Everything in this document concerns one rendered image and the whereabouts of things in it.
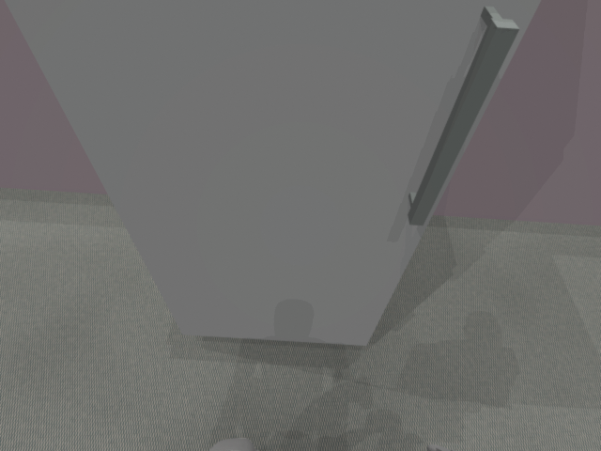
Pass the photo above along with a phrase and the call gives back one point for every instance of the fridge door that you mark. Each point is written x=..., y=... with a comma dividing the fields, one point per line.
x=260, y=153

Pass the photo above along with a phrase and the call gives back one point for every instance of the handle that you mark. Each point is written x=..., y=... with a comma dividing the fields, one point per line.
x=494, y=47

